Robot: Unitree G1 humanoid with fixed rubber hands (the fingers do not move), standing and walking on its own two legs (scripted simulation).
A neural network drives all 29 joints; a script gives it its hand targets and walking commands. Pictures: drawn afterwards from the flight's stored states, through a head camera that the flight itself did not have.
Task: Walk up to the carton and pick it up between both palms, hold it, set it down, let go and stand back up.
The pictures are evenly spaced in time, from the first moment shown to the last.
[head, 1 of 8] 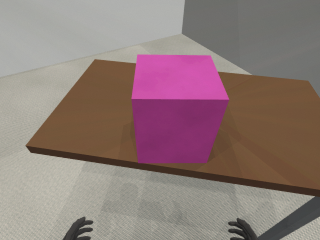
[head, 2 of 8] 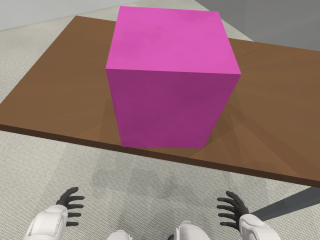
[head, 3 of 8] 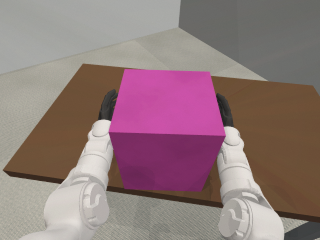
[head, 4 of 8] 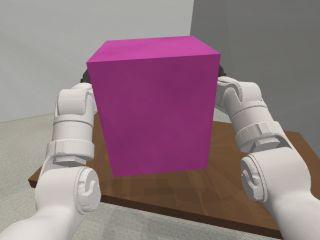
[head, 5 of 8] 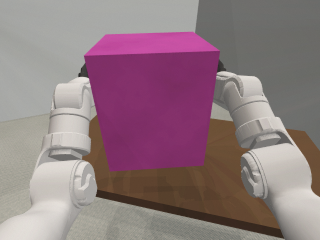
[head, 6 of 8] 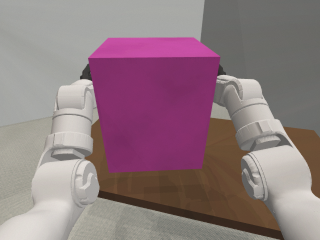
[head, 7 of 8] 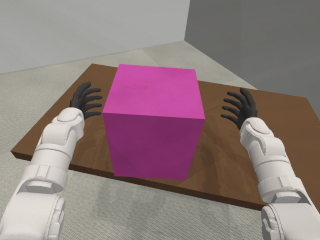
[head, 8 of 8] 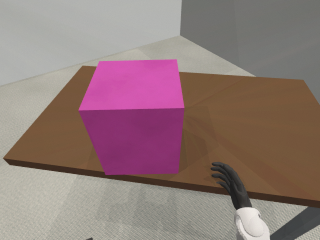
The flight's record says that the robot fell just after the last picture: no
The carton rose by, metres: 0.23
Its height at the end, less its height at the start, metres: +0.00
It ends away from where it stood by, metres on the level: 0.03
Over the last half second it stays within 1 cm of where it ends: yes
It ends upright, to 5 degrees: yes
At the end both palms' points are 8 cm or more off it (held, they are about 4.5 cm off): yes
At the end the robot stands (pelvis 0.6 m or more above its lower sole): yes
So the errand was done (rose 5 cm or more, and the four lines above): yes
